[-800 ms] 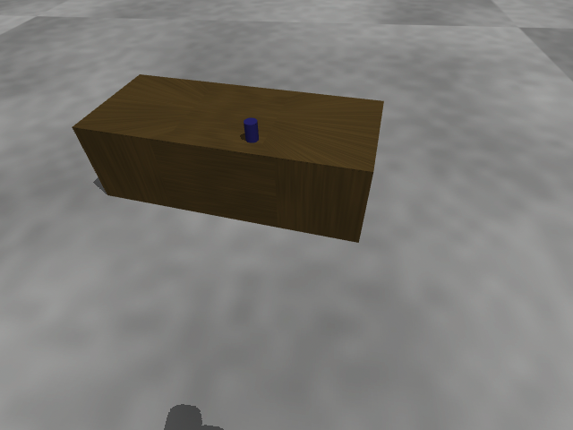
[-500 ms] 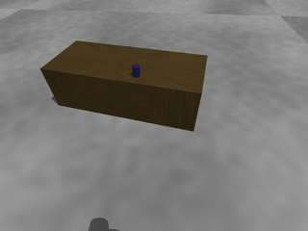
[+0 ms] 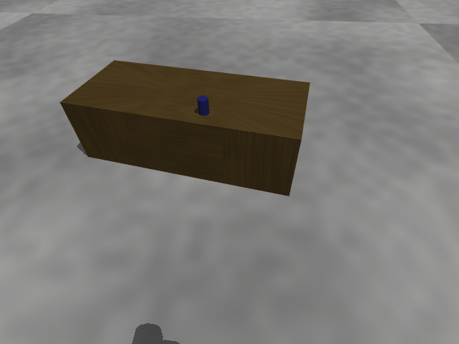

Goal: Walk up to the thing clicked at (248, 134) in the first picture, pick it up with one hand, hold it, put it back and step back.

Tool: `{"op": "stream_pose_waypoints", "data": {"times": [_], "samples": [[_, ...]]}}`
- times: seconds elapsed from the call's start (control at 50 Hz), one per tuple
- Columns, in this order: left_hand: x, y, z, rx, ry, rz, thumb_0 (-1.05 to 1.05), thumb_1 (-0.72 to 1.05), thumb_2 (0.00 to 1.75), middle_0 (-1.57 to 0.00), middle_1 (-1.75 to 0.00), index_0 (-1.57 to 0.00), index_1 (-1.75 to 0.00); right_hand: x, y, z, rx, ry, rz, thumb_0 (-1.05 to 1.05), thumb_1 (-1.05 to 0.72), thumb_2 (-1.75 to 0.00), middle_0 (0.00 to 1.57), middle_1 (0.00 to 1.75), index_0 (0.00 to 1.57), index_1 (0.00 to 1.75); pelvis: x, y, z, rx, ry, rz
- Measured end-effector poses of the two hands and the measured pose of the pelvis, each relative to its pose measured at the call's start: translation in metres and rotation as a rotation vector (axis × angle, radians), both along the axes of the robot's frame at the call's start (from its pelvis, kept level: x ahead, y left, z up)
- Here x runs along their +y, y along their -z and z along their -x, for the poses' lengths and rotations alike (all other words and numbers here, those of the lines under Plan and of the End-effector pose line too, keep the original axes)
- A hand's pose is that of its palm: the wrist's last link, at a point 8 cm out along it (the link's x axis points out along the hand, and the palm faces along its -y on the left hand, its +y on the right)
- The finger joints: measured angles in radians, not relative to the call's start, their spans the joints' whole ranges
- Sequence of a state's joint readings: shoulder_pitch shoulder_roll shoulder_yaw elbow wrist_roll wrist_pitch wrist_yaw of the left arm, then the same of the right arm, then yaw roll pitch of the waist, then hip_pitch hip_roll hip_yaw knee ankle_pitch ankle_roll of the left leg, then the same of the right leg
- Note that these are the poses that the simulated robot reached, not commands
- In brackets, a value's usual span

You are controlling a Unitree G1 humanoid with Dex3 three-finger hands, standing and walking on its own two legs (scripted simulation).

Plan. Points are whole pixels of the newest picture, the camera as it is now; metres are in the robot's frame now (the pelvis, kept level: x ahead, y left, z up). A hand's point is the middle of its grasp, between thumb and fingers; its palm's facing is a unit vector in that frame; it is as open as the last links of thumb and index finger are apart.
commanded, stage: stand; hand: left
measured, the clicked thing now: (203, 105) +1.32 +0.18 -0.32
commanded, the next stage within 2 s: walk up in 0.32 s
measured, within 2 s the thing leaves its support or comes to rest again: neither
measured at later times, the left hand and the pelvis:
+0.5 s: hand out of the picture +0.08 +0.27 -0.15, palm faces -0.11 -0.92 -0.38, open 7.4 cm; pelvis +0.02 -0.01 -0.01, yaw -5 degrees
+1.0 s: hand (115, 316) +0.25 +0.28 -0.17, palm faces -0.16 -0.90 -0.41, open 7.4 cm; pelvis +0.21 +0.00 -0.03, yaw -8 degrees
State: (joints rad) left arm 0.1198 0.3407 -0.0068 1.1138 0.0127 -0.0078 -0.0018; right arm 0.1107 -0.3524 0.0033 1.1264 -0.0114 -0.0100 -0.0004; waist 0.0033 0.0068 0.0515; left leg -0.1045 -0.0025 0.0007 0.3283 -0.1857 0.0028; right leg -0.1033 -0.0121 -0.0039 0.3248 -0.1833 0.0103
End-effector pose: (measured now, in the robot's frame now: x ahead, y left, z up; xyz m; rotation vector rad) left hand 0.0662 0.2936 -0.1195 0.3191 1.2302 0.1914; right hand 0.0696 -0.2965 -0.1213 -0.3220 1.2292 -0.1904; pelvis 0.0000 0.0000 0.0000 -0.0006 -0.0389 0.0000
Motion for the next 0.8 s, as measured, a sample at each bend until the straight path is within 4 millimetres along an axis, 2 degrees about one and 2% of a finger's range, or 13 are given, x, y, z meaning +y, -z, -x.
{"op": "stream_pose_waypoints", "data": {"times": [0.36,0.48,0.58,0.66,0.74,0.8], "samples": [[0.003,-0.002,0.000,-0.014,0.001,0.005,0.00,0.90,0.90,-0.20,-0.30,-0.20,-0.30,-0.002,-0.002,0.000,-0.016,0.002,-0.009,0.00,-0.91,-0.90,0.20,0.30,0.20,0.30,-0.001,0.001,-0.002,0.001,0.008,-0.001],[0.014,-0.003,-0.006,0.027,0.056,-0.040,0.00,0.90,0.90,-0.20,-0.30,-0.20,-0.30,-0.027,0.002,0.003,-0.082,0.067,-0.005,0.00,-0.91,-0.90,0.20,0.30,0.21,0.30,-0.006,0.011,-0.015,0.009,0.072,-0.019],[0.008,-0.013,-0.035,0.016,0.095,-0.087,0.00,0.90,0.90,-0.20,-0.30,-0.20,-0.30,-0.058,0.014,0.009,-0.037,0.122,-0.003,0.00,-0.91,-0.90,0.20,0.30,0.20,0.30,-0.025,0.017,-0.039,-0.009,0.099,-0.009],[0.002,-0.021,-0.048,-0.019,0.076,-0.117,0.00,0.90,0.90,-0.20,-0.30,-0.20,-0.30,-0.069,0.016,-0.013,0.011,0.113,-0.004,0.01,-0.91,-0.90,0.20,0.30,0.20,0.30,-0.035,0.016,-0.065,-0.006,0.103,0.008],[-0.003,-0.030,-0.060,0.008,0.062,-0.119,0.00,0.90,0.90,-0.20,-0.30,-0.20,-0.30,-0.069,0.008,-0.056,-0.033,0.082,-0.019,0.01,-0.91,-0.90,0.20,0.30,0.20,0.30,-0.036,0.008,-0.092,-0.006,0.120,0.015],[-0.004,-0.029,-0.077,0.027,0.071,-0.112,0.00,0.90,0.90,-0.20,-0.30,-0.20,-0.30,-0.065,0.004,-0.091,-0.067,0.067,-0.030,0.01,-0.91,-0.90,0.20,0.30,0.20,0.30,-0.034,0.007,-0.114,-0.005,0.128,0.020]]}}
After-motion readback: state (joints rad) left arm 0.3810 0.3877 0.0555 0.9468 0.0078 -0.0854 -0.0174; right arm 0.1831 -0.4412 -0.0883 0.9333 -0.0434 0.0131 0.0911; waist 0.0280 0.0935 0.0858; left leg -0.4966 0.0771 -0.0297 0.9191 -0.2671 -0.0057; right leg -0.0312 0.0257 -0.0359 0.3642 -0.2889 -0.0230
